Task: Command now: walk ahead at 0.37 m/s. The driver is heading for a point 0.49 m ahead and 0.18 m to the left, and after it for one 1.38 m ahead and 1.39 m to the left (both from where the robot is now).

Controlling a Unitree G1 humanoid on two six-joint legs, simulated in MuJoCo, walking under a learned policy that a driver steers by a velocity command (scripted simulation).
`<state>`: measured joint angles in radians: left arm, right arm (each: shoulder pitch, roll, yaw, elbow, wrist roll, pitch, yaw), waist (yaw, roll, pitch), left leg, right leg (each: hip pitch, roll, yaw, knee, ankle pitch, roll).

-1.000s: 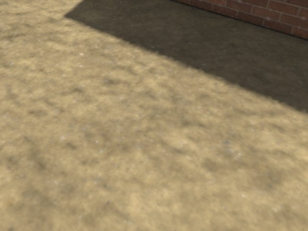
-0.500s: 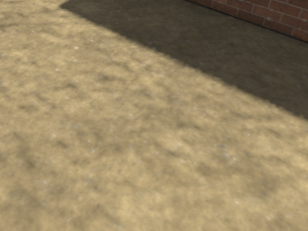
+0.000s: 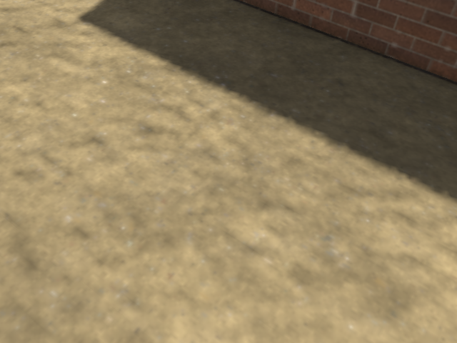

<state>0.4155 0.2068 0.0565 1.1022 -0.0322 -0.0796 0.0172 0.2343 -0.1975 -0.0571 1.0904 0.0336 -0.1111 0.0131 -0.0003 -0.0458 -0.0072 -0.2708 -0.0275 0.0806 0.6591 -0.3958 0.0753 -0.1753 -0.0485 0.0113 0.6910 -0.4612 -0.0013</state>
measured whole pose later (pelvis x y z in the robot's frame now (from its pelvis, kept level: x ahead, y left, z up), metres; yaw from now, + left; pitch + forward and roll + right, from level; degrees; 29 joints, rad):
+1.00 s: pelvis +0.27 +0.01 +0.02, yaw +24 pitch +3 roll -3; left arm 0.05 0.31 0.09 0.86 0.01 0.01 0.04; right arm 0.22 -0.27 -0.09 0.75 0.00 0.00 -0.02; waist -0.01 -0.03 0.03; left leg -0.34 0.00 -0.01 0.52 -0.23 0.05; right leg -0.57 -0.03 -0.03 1.08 -0.43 0.03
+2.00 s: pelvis +0.41 +0.23 +0.02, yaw +60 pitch +2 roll +0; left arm 0.20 0.32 0.06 0.74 0.00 -0.11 -0.01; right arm 0.28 -0.29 -0.06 0.62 0.01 -0.05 0.03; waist 0.00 -0.03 0.04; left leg -0.31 -0.08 -0.01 0.47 -0.20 0.09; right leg -0.55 -0.11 0.03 1.17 -0.30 0.00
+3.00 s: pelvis +0.65 +0.76 +0.02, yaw +64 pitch +2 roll +1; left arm 0.33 0.31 0.05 0.80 -0.03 -0.05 0.00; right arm 0.17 -0.26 -0.05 0.69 -0.01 -0.09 0.02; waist 0.02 -0.04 0.03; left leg -0.33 -0.01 0.08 0.47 -0.18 0.04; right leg -0.44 -0.05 0.05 1.17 -0.37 -0.01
